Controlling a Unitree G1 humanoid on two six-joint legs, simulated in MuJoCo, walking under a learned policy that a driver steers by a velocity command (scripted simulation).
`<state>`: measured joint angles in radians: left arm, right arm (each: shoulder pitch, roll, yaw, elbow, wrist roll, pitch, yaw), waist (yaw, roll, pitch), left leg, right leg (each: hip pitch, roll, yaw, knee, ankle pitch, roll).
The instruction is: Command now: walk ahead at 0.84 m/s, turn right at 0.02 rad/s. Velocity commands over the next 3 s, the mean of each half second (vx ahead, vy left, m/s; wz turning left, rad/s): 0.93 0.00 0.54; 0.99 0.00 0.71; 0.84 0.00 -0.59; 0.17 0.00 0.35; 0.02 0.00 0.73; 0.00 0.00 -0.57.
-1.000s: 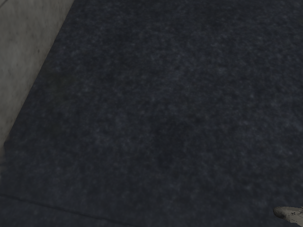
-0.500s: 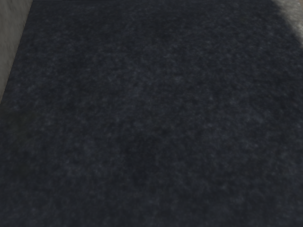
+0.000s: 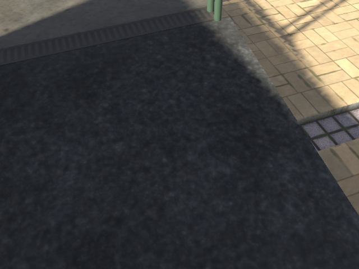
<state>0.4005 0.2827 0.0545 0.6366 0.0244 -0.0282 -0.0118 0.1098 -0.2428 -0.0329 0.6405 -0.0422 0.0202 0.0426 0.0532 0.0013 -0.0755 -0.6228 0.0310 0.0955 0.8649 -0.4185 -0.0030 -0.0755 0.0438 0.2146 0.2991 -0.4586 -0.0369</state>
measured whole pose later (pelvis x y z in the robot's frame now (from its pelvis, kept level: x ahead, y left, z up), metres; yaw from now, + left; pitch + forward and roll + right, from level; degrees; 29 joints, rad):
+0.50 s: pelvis +0.34 +0.04 +0.04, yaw +20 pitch +4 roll -3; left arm 0.08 0.22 -0.01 0.57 0.05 -0.06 0.01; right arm 0.42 -0.26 -0.06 0.81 0.00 -0.06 0.01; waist -0.05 0.02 0.00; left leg -0.29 -0.06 -0.12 1.15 -0.40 0.14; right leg -0.53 0.00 -0.06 0.75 -0.50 0.00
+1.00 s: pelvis +0.70 +0.29 +0.10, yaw +41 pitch +2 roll +1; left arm 0.22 0.20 0.01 0.68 0.02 -0.07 -0.01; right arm 0.31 -0.27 -0.04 0.76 -0.05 -0.03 0.01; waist 0.02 -0.01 0.01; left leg -0.38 -0.14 0.13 0.75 -0.56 0.10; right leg -0.58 -0.09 0.09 1.67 -0.30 -0.05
